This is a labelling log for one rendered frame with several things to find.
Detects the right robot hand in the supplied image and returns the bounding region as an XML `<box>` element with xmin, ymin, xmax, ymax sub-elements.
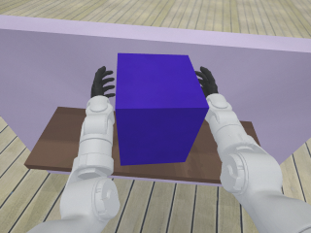
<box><xmin>194</xmin><ymin>66</ymin><xmax>219</xmax><ymax>98</ymax></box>

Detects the left robot forearm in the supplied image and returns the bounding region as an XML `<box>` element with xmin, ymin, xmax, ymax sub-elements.
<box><xmin>59</xmin><ymin>95</ymin><xmax>115</xmax><ymax>210</ymax></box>

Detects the table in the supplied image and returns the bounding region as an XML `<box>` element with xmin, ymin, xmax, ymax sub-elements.
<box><xmin>23</xmin><ymin>107</ymin><xmax>260</xmax><ymax>184</ymax></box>

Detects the robot right upper arm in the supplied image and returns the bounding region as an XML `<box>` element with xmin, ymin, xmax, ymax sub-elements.
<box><xmin>220</xmin><ymin>151</ymin><xmax>311</xmax><ymax>233</ymax></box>

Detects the carton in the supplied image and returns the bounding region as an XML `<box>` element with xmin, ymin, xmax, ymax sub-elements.
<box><xmin>115</xmin><ymin>52</ymin><xmax>210</xmax><ymax>166</ymax></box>

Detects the right robot forearm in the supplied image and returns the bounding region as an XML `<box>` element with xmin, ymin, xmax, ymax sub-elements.
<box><xmin>205</xmin><ymin>93</ymin><xmax>283</xmax><ymax>184</ymax></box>

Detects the left robot hand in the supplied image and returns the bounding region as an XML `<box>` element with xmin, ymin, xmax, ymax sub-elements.
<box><xmin>90</xmin><ymin>66</ymin><xmax>116</xmax><ymax>98</ymax></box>

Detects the robot left upper arm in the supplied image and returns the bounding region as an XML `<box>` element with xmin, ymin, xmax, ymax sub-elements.
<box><xmin>26</xmin><ymin>176</ymin><xmax>121</xmax><ymax>233</ymax></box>

